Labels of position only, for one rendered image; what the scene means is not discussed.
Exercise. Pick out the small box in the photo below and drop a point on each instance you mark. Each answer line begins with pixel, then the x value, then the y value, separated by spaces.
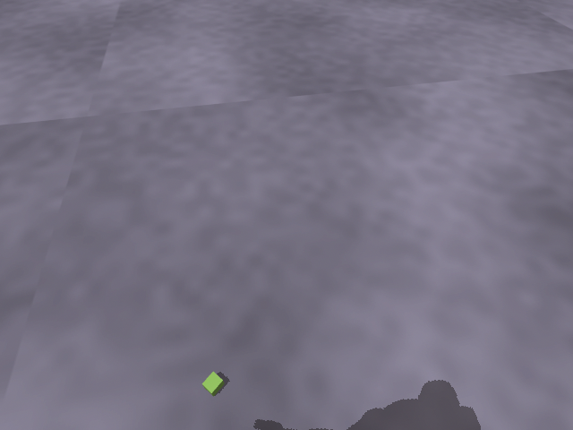
pixel 213 383

